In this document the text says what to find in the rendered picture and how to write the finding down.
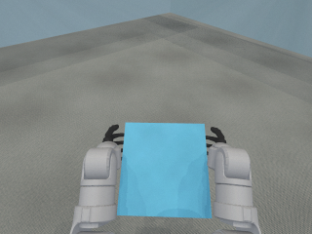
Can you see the right robot forearm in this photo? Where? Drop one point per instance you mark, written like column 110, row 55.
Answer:
column 233, row 203

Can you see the robot right hand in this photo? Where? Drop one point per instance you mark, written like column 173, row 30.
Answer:
column 220, row 137

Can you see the carton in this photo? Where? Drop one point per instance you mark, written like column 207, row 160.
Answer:
column 164, row 171

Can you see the left robot forearm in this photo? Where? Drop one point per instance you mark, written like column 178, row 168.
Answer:
column 97, row 205

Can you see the robot left hand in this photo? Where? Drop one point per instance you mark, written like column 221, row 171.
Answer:
column 109, row 136

